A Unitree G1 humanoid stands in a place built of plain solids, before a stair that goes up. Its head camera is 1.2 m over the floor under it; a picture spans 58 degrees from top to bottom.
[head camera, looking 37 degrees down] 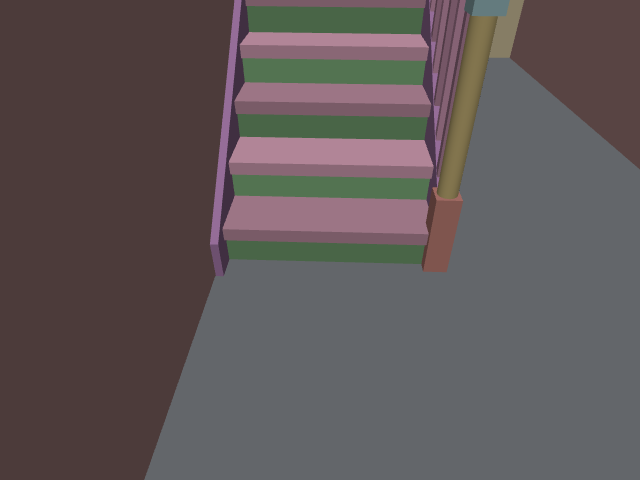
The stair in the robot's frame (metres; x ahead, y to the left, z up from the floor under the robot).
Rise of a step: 0.18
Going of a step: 0.23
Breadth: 0.86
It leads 2 degrees to the right of straight ahead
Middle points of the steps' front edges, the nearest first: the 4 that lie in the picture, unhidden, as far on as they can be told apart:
1.41 -0.02 0.18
1.64 -0.04 0.36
1.87 -0.05 0.54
2.10 -0.06 0.72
